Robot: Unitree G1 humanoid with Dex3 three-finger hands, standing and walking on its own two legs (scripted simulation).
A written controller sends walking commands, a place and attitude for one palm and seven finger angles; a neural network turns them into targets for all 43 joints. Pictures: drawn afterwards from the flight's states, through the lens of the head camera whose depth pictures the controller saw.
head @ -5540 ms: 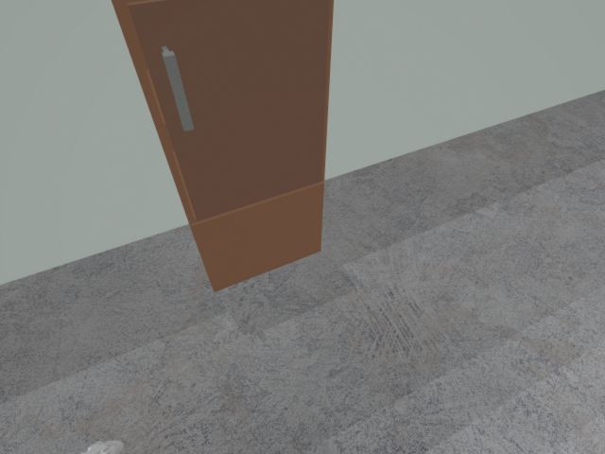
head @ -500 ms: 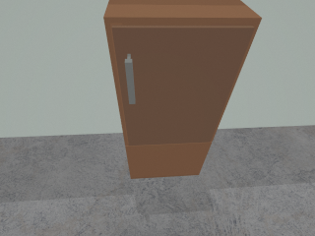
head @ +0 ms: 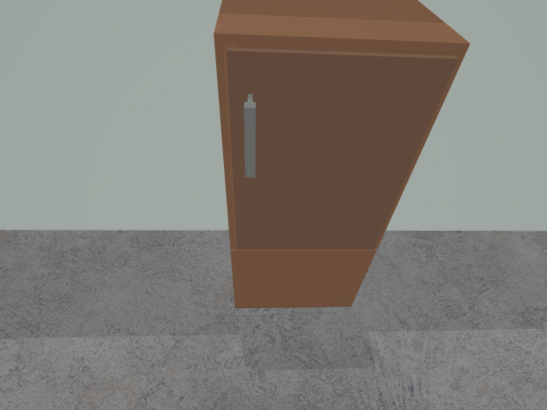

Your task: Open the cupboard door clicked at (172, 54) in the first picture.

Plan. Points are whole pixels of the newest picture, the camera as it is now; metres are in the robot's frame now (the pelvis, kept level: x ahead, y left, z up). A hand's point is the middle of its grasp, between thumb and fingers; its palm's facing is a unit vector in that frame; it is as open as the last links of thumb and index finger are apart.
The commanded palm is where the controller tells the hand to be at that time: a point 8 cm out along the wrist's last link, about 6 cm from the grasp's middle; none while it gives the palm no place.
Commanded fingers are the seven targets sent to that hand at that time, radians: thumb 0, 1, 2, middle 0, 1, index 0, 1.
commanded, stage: come to a stop and stand still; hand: left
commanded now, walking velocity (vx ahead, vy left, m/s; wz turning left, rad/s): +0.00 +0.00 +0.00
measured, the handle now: (250, 137) +0.61 +0.09 +0.08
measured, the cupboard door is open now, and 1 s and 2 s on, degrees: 0 0 0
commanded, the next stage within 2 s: look again from close up in 0.56 s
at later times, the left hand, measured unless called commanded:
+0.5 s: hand out of the picture -0.05 +0.18 -0.18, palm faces +0.04 -0.99 -0.14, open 7.4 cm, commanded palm none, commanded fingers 0.00 0.90 0.90 -0.20 -0.30 -0.20 -0.30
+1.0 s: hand out of the picture -0.07 +0.17 -0.18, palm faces +0.05 -0.99 -0.15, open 7.4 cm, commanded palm none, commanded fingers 0.00 0.90 0.90 -0.20 -0.30 -0.20 -0.30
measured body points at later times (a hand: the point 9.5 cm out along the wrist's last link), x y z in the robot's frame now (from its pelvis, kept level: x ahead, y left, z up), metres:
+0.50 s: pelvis -0.01 +0.03 +0.00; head -0.02 +0.04 +0.45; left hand -0.05 +0.23 -0.17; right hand -0.02 -0.18 -0.16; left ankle +0.05 +0.10 -0.74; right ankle +0.01 -0.12 -0.74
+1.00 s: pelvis -0.02 +0.02 +0.00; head -0.03 +0.03 +0.45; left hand -0.07 +0.22 -0.16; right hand -0.03 -0.19 -0.16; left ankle +0.05 +0.10 -0.74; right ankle +0.01 -0.12 -0.74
